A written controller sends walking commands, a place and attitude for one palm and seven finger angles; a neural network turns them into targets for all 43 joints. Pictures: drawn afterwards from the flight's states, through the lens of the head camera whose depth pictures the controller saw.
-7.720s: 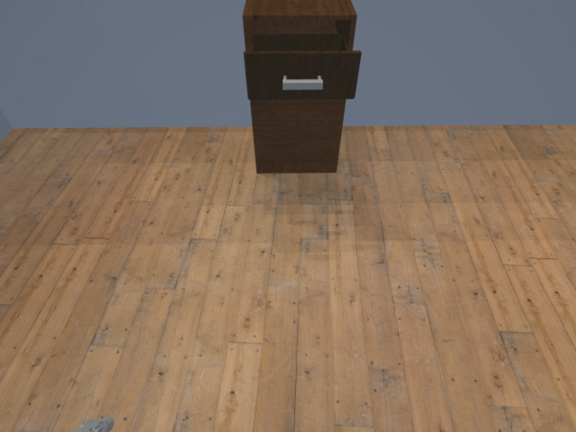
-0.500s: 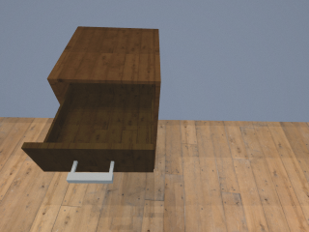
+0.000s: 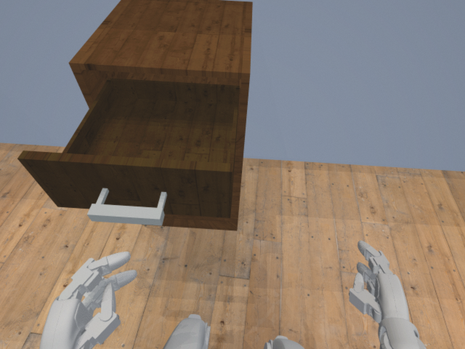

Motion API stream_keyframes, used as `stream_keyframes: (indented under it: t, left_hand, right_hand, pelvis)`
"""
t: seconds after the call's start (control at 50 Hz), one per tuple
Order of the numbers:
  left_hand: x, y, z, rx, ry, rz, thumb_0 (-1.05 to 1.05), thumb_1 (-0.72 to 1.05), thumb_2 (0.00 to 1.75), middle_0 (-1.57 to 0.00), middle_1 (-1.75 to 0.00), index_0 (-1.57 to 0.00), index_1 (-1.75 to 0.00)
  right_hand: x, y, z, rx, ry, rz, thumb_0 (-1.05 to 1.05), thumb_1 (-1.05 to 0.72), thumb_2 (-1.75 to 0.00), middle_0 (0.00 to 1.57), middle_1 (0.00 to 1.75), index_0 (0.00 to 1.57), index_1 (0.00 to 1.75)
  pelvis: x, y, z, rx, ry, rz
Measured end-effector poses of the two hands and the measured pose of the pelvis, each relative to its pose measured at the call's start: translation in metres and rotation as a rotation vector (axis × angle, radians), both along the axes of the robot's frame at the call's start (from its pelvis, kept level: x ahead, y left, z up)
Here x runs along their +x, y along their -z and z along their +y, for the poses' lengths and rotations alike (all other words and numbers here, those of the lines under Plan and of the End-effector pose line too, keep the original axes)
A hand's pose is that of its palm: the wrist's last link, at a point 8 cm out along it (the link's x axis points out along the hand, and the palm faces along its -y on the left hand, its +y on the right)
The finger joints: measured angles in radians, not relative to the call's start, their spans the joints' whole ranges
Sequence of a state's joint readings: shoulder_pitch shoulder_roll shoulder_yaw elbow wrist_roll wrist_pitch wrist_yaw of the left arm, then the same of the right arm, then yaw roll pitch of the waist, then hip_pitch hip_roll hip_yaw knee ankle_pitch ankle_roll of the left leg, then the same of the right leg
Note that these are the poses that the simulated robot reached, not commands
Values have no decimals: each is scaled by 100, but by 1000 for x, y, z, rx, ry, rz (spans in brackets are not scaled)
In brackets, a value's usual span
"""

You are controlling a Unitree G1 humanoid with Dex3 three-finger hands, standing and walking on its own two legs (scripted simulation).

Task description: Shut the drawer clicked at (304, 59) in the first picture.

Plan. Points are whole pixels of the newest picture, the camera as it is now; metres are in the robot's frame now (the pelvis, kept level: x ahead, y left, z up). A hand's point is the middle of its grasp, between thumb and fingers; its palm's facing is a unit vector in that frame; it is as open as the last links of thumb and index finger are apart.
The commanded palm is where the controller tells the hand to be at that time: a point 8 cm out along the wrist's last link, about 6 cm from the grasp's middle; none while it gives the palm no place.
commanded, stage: raise the hand and make a fist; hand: left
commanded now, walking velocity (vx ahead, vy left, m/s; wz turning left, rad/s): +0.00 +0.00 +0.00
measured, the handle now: (130, 204) +0.36 +0.24 +0.01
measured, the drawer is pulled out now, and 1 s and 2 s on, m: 0.29 0.29 0.29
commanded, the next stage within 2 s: bring the fist close to the handle in 1.42 s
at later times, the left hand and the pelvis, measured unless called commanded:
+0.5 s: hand (108, 290) +0.18 +0.20 +0.08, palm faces +0.06 -1.00 -0.06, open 3.4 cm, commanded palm +0.14 +0.25 +0.08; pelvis +0.01 +0.01 +0.02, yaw +0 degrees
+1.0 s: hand (104, 289) +0.18 +0.19 +0.11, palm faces +0.05 -1.00 -0.03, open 3.3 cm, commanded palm +0.14 +0.24 +0.11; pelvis +0.02 +0.03 +0.02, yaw +0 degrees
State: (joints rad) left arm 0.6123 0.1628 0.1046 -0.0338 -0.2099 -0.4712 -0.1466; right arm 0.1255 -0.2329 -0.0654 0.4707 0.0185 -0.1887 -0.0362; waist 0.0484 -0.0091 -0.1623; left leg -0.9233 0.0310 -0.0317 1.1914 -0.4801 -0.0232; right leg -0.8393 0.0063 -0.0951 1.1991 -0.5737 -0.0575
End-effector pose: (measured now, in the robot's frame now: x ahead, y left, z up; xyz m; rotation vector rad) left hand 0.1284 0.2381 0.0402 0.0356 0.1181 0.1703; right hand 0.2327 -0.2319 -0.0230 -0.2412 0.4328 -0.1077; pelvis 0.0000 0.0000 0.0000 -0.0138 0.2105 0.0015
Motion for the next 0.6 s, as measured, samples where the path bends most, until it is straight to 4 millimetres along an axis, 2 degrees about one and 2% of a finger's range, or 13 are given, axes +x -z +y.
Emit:
stream_keyframes:
  t: [0.04, 0.08, 0.12, 0.18, 0.26, 0.36, 0.46, 0.52, 0.6]
  left_hand:
    - [-5, -12, 6, 39, -21, -66, 2, 90, 90, -55, -68, -55, -68]
    - [-2, -24, 5, 57, 7, -138, 2, 90, 90, -59, -72, -59, -72]
    - [9, -30, 0, 55, 70, -170, 2, 91, 90, -63, -76, -63, -76]
    - [28, -28, -9, 26, 165, -123, 2, 90, 90, -69, -83, -69, -83]
    - [44, -24, -9, -2, 171, -13, 2, 90, 90, -77, -92, -77, -91]
    - [45, -36, 4, 23, 96, -13, 2, 90, 90, -87, -102, -87, -102]
    - [35, -41, 10, 25, 102, -27, 2, 90, 90, -97, -113, -96, -113]
    - [29, -40, 9, 7, 118, -20, 2, 91, 90, -103, -120, -102, -119]
    - [24, -41, 7, -6, 118, -37, 2, 90, 90, -111, -128, -111, -128]
  right_hand:
    - [-4, 9, 3, 3, -17, 14, 1, -91, -90, 20, 30, 20, 30]
    - [-12, 20, 7, 13, -31, 39, 1, -91, -90, 20, 30, 20, 30]
    - [-24, 32, 10, 33, -30, 73, 1, -91, -90, 20, 30, 20, 30]
    - [-46, 44, 12, 69, 6, 134, 1, -91, -90, 20, 30, 20, 30]
    - [-75, 49, 6, 100, 92, 212, 2, -90, -90, 20, 30, 20, 30]
    - [-96, 46, -7, 80, 166, 274, 2, -90, -90, 20, 30, 20, 30]
    - [-91, 39, -16, 37, 183, 272, 2, -90, -90, 20, 30, 20, 30]
    - [-77, 31, -15, 17, 170, 234, 2, -91, -90, 20, 30, 20, 30]
    - [-52, 20, -4, 8, 129, 167, 2, -91, -90, 20, 30, 20, 30]
  pelvis:
    - [-2, 4, -3, -10, -11, 3]
    - [-5, 6, -6, -19, -20, 4]
    - [-8, 6, -7, -25, -24, 4]
    - [-10, 3, -9, -22, -20, 4]
    - [-5, -6, -8, -10, -5, 0]
    - [5, -16, -3, -1, 7, 1]
    - [11, -19, 5, -5, 5, 5]
    - [13, -19, 11, -10, 4, 6]
    - [14, -18, 18, -18, 0, 7]
